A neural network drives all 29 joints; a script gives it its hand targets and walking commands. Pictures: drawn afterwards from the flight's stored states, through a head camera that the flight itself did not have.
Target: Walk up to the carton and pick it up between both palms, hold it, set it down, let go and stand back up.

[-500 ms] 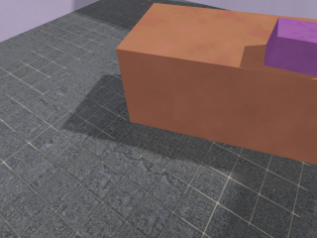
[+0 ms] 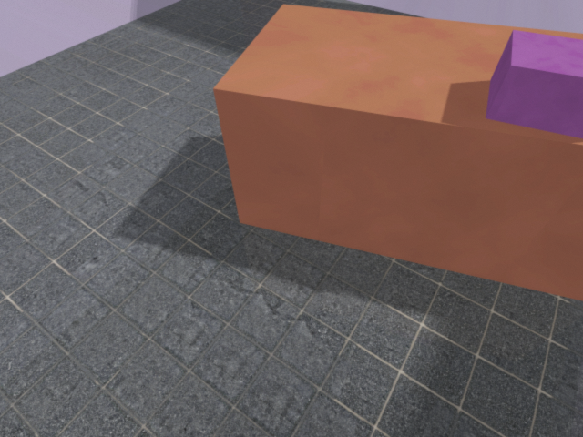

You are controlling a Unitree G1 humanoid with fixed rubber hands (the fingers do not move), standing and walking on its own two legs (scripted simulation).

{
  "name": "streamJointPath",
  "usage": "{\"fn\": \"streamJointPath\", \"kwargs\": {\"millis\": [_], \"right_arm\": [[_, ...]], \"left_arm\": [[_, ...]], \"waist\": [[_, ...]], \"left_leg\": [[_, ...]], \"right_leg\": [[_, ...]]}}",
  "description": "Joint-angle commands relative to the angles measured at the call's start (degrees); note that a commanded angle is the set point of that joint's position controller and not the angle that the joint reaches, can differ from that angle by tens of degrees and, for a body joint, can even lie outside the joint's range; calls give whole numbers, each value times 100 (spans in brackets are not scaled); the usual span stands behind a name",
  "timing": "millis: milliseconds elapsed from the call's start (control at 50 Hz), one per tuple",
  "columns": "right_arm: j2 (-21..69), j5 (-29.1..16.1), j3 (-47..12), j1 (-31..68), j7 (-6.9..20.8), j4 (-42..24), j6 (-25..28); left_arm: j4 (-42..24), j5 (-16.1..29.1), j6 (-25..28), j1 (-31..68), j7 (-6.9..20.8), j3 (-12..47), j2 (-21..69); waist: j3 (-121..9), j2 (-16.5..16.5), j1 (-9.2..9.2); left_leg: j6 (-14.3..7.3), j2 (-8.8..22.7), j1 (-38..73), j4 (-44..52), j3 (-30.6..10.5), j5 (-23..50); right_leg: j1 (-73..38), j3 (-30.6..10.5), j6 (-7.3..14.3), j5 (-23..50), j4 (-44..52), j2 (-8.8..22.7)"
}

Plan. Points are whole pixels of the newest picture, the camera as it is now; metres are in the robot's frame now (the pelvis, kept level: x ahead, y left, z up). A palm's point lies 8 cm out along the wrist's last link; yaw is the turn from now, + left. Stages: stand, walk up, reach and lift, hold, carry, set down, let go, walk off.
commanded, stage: walk up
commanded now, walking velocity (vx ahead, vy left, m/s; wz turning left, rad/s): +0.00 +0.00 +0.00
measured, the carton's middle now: (551, 82) +0.98 -0.67 -0.03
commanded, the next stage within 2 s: none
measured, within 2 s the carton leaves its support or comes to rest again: neither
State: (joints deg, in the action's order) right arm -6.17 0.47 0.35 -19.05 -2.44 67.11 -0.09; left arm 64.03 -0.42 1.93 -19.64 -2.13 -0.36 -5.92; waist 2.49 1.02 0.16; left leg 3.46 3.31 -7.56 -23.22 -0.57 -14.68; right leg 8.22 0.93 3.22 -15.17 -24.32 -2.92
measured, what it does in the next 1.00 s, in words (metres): walks ahead, turning right: right foot, then left foot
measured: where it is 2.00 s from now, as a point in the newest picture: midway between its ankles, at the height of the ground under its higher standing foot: (402, 325)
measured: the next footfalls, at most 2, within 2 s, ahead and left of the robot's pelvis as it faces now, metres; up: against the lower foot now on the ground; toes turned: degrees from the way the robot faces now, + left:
right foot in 0.44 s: +0.13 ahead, -0.24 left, +0.00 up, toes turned -21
left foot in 0.82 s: +0.36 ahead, -0.04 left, +0.00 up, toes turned -19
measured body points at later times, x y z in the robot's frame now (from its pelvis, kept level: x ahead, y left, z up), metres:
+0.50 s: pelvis +0.06 -0.08 -0.05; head +0.07 -0.11 +0.40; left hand +0.21 +0.19 -0.15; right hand -0.02 -0.34 -0.20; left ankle -0.01 +0.14 -0.71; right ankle +0.10 -0.22 -0.74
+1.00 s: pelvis +0.26 -0.11 -0.02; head +0.27 -0.10 +0.43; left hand +0.43 +0.10 -0.16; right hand +0.12 -0.34 -0.14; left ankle +0.33 -0.03 -0.74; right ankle +0.21 -0.23 -0.66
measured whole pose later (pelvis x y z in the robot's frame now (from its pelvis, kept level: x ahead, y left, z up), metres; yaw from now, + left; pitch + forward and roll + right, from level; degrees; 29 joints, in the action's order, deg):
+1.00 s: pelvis +0.26 -0.11 -0.02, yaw -31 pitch -4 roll +0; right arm -14.3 1.5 -0.6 -26.3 -1.0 48.5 4.3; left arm 48.8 -3.0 0.7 -20.7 1.8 -1.2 -17.5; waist 3.5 -3.2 -1.1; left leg -0.9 4.6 -12.6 -35.5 11.4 -18.5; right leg 28.9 -1.9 -0.8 -23.0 -67.9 0.0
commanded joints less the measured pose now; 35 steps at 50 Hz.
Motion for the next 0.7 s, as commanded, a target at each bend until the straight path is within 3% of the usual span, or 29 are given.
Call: {"fn": "streamJointPath", "kwargs": {"millis": [0,80,100,120,140,160,180,200,220,240,280,320,360,380,400,420,440,460,480,500,540,580,620,680], "right_arm": [[-364,4,56,-533,-11,2,25],[-380,2,52,-515,-19,1,21],[-1399,404,323,-210,-65,-628,164],[-1366,462,386,-174,-80,-711,210],[-1237,435,385,-520,-73,-734,231],[-1159,405,364,-907,-63,-732,259],[-1285,404,418,-1226,-90,-712,287],[-1529,450,473,-1226,-172,-740,321],[-1598,457,467,-879,-264,-803,380],[-1525,439,408,-565,-285,-890,471],[-1634,461,326,-151,-193,-956,588],[-1718,474,275,126,-82,-1041,571],[-1881,498,218,337,26,-1170,479],[-1957,515,202,471,64,-1234,411],[-1904,541,154,432,114,-1296,329],[-1643,541,45,202,203,-1383,253],[-1299,379,-111,323,350,-1764,226],[-1493,174,-99,430,409,-2189,153],[-1643,104,-122,740,436,-2335,147],[-1569,50,-179,752,441,-2325,215],[-1537,121,-192,342,385,-2235,322],[-1549,182,-139,8,379,-2183,332],[-1443,198,-126,-111,423,-2233,272],[-1404,190,-76,-66,447,-2385,246]], "left_arm": [[-62,4,38,-515,-27,-77,-491],[-42,4,15,-553,-19,-78,-453],[-326,-102,34,-532,63,-388,-1446],[-399,-71,3,-272,94,-416,-1547],[-587,-97,-43,143,117,-403,-1471],[-799,-117,-62,471,146,-351,-1324],[-1021,-139,-50,748,192,-274,-1115],[-1217,-225,-60,892,240,-255,-970],[-1314,-348,-98,716,292,-320,-1126],[-1327,-382,-114,620,362,-351,-1208],[-1391,-288,-95,472,433,-331,-1044],[-1384,-174,-77,304,514,-287,-917],[-1272,-118,-33,-155,569,-296,-924],[-1091,-89,-4,-700,568,-342,-995],[-879,-65,26,-1389,515,-446,-1219],[-733,-40,35,-2041,422,-553,-1551],[-903,-16,27,-2348,327,-644,-2126],[-1102,209,-38,-2162,268,-695,-2492],[-1243,284,-90,-1676,168,-628,-2558],[-1389,192,-108,-1289,89,-599,-2604],[-1560,-10,-74,-757,34,-493,-2381],[-1598,-77,43,-515,122,-337,-1956],[-1603,-100,111,-448,170,-336,-1967],[-1617,-104,117,-293,249,-348,-1982]], "waist": [[307,-74,0],[329,-118,22],[41,-121,93],[448,-236,-16],[644,-112,-304],[691,87,-527],[702,531,-720],[674,998,-734],[839,634,-512],[855,293,-374],[941,603,-175],[998,831,-34],[805,675,201],[533,409,467],[138,-114,734],[-298,-940,988],[-358,-2318,1091],[-249,-1884,971],[203,-1092,829],[594,-870,632],[719,-1124,281],[635,-966,18],[494,-956,-59],[526,-960,-175]], "left_leg": [[-143,280,-204,243,-53,979],[-146,268,-215,244,-63,929],[-577,25,345,-679,299,-1119],[-751,43,520,-912,143,-1615],[-904,246,492,-787,-202,-2017],[-1121,646,948,-422,-661,-2292],[-1477,1488,1506,455,-1462,-2654],[-1943,2775,1400,1157,-2525,-2600],[-2076,3184,984,1320,-2695,-2366],[-1962,3005,627,1347,-2276,-2048],[-1664,2531,397,1180,-1169,-1434],[-1378,1969,-11,890,-7,-1071],[-1125,1492,-903,241,934,-1043],[-1015,1285,-1398,-398,1354,-1037],[-909,954,-1718,-1528,1638,-593],[-764,527,-2039,-3192,1807,-492],[-472,55,-3118,-4951,1315,-2338],[-410,-158,-3549,-5339,346,-2787],[-443,212,-3635,-5559,-170,-2387],[-487,398,-3835,-5583,-226,-1926],[-469,577,-3418,-4824,-242,-1843],[-417,511,-2493,-4077,-130,-1620],[-399,413,-2085,-3614,34,-1053],[-419,248,-1303,-2665,243,-12]], "right_leg": [[125,-599,27,1549,509,758],[168,-591,26,1339,540,743],[990,-1387,150,-1116,-86,679],[2151,-1803,182,-2481,31,766],[2775,-1837,203,-2979,-90,761],[3497,-1509,41,-2882,-554,620],[4212,-705,-242,-2113,-1566,323],[4449,-173,-426,-1843,-3271,473],[4300,-500,-516,-1807,-3823,1108],[3938,-708,-567,-1607,-3878,1321],[3482,-762,-646,-1514,-3303,1475],[2675,-325,-627,-1254,-2579,1251],[1184,370,-437,-505,-1973,804],[130,821,-300,148,-1647,482],[-785,1127,-169,266,-1493,48],[-1506,872,-4,8,-1369,-114],[-1609,-1996,485,-781,-325,1250],[-998,-4688,1070,-2244,1165,2162],[-506,-5026,1166,-3190,1598,2430],[-350,-4492,1076,-2947,1365,2372],[432,-3535,1076,-2429,1017,2147],[1250,-2642,988,-1727,901,1749],[1592,-2189,1003,-1810,934,1605],[2201,-1764,822,-2441,878,1368]]}}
